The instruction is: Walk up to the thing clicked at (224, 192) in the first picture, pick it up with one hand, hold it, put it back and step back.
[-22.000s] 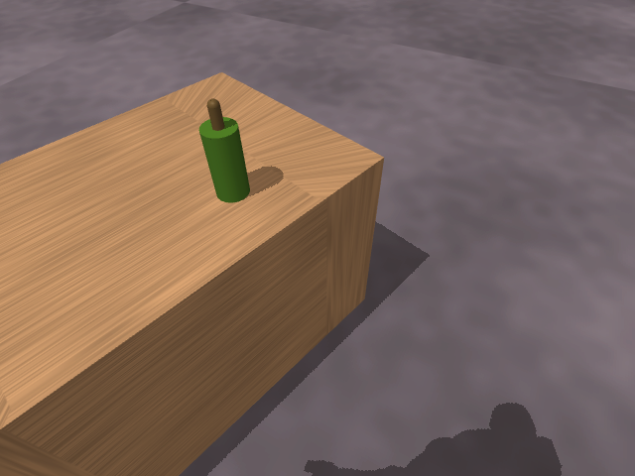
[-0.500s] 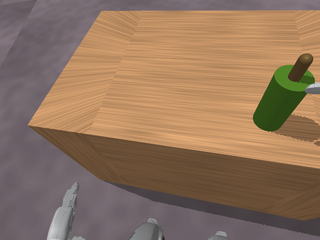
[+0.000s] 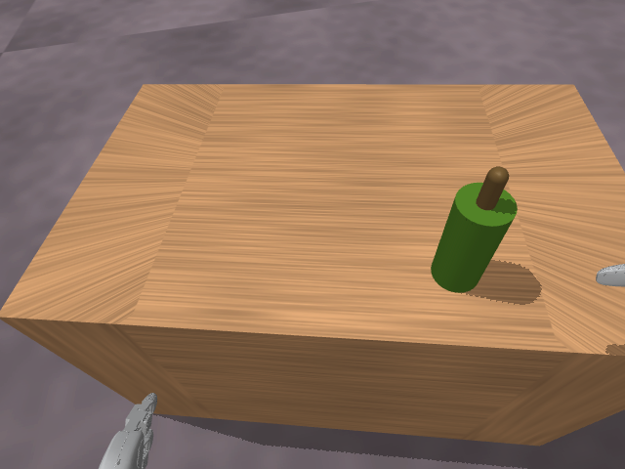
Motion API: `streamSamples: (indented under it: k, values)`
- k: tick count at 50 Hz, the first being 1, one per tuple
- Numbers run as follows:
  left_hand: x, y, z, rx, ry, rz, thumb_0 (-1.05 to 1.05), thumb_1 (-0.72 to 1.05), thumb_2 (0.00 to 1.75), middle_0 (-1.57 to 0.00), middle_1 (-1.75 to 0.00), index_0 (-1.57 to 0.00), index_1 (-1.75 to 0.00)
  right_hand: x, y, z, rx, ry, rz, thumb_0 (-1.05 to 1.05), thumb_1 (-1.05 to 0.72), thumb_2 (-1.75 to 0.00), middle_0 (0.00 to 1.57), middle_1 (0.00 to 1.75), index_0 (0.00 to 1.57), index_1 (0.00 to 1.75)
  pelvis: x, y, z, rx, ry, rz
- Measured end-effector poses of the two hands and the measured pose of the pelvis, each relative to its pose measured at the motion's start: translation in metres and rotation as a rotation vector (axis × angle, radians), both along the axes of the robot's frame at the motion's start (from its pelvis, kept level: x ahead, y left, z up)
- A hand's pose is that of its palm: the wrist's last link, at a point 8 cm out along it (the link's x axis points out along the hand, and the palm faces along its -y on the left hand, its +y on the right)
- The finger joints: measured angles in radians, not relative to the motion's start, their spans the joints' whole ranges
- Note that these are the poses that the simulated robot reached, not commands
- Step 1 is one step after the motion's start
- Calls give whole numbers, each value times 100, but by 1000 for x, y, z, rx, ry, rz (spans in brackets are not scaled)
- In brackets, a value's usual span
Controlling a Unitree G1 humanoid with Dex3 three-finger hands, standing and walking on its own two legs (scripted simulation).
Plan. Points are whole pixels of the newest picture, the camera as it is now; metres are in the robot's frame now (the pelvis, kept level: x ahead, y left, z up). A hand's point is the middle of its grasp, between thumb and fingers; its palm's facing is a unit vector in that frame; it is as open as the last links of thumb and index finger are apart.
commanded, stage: sink last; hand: right
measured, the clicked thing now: (474, 229) +0.45 -0.19 +0.02
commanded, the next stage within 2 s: home in 0.84 s
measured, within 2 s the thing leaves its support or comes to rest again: neither
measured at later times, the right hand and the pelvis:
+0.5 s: hand (624, 453) +0.17 -0.24 +0.08, palm faces +0.36 +0.86 -0.35, open 17.5 cm; pelvis -0.01 +0.02 +0.00, yaw -2 degrees
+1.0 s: hand out of the picture +0.13 -0.26 +0.08, palm faces +0.43 +0.82 -0.39, open 17.4 cm; pelvis -0.04 +0.03 +0.00, yaw -2 degrees
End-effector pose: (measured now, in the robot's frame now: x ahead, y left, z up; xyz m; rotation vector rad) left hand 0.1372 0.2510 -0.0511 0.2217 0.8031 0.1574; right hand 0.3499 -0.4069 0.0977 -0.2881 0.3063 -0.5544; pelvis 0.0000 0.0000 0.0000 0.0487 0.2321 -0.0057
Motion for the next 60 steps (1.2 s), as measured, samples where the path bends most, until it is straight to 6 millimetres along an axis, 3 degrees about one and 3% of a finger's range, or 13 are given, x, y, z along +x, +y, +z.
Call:
streamSamples:
  k: [5, 13, 21, 29, 38, 42, 51, 55, 60]
  values:
    - [13, -4, 4, -38, -55, 12, -1, -53, 7, -6, -5, -6, -5, -39, 30, -6, -29, -9, 82, -1, 52, -6, 7, 5, 6, 5, 6, -1, 4, -8, -46, -3]
    - [7, 16, -3, -12, -28, 79, 0, -53, 6, -6, -5, -6, -5, -119, 85, -5, -33, -68, 169, -1, 53, -6, 7, 5, 6, 5, 5, 4, 6, -23, -121, -8]
    - [9, 19, 3, -3, -104, 56, -1, -52, 6, -5, -5, -6, -5, -189, 113, 5, -65, -97, 161, -1, 55, -6, 7, 5, 6, 6, -6, 16, 6, -38, -164, -18]
    - [0, 24, 9, -14, -185, 44, -1, -51, 5, -6, -5, -6, -5, -245, 131, -3, -40, -60, 133, -1, 56, -6, 6, 6, 6, 6, -20, 24, 3, -52, -186, -31]
    - [-25, 48, 4, 56, -171, 66, -1, -51, 5, -5, -5, -6, -5, -259, 123, -20, -54, -29, 94, -1, 57, -6, 6, 6, 6, 6, -38, 31, -2, -60, -192, -31]
    - [-31, 43, 6, 62, -178, 50, -1, -51, 5, -5, -5, -6, -5, -259, 118, -21, -71, -45, 94, -1, 57, -6, 6, 6, 6, 6, -41, 32, -2, -58, -195, -29]
    - [-25, 23, 13, 27, -257, 25, -1, -48, 10, -6, -7, -7, -7, -257, 113, 0, -121, -135, 118, -1, 53, -7, 6, 6, 6, 6, -42, 25, -1, -50, -208, -27]
    - [-23, 9, 12, -5, -264, 0, -1, -34, 23, -9, -12, -10, -12, -256, 119, -15, -79, -102, 141, -1, 51, -8, 6, 6, 6, 6, -41, 22, -1, -49, -204, -22]
    - [-19, -16, 3, -56, -236, -47, 0, -5, 43, -12, -17, -13, -17, -255, 140, -54, 36, -1, 181, -1, 50, -9, 6, 6, 6, 6, -41, 20, -2, -47, -188, -20]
